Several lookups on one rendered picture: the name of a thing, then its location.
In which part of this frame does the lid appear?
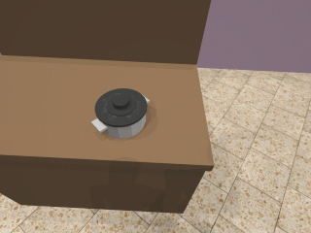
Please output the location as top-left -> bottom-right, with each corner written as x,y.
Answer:
94,88 -> 148,127

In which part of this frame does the table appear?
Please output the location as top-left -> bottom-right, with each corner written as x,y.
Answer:
0,0 -> 215,214

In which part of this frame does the knob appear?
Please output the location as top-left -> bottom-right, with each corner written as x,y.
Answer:
112,94 -> 129,109

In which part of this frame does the pot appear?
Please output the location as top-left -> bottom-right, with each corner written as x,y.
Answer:
91,95 -> 150,139

